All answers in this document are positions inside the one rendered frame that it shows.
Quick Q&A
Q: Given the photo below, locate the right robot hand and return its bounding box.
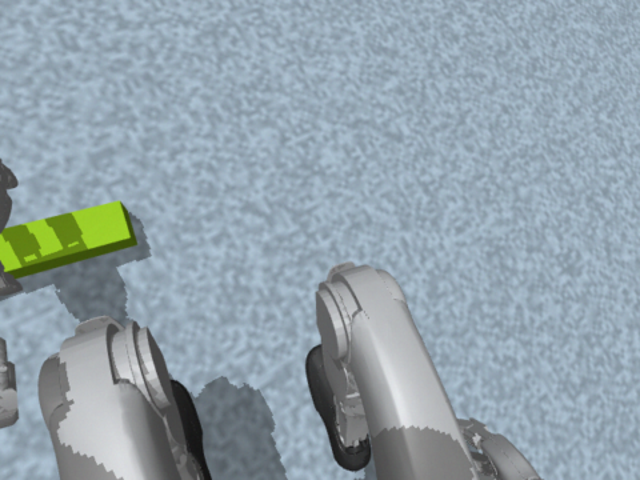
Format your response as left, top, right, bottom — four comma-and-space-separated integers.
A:
457, 418, 541, 480

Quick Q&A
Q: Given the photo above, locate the left robot arm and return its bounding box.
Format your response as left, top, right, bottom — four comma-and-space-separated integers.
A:
0, 337, 19, 429

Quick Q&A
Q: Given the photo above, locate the left robot foot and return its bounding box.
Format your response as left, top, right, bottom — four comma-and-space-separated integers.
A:
170, 380, 212, 480

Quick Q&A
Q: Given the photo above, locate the right robot foot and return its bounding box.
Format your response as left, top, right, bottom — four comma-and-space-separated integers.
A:
306, 344, 371, 471

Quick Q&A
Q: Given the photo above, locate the carton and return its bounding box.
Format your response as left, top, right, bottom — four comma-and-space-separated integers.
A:
0, 201, 138, 279

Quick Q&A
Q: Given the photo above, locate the left robot hand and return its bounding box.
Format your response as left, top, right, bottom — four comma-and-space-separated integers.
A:
0, 158, 23, 296

